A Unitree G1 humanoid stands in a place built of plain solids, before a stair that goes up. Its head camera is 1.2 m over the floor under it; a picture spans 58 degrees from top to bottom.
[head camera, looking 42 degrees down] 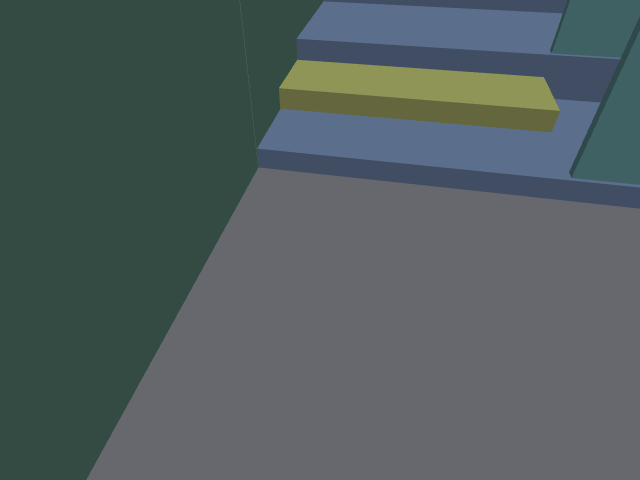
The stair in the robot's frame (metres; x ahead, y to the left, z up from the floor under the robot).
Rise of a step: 0.12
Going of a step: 0.44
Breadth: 1.46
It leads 11 degrees to the right of straight ahead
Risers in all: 3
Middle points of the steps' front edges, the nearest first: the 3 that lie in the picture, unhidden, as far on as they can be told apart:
1.74 -0.40 0.11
2.18 -0.49 0.23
2.61 -0.57 0.36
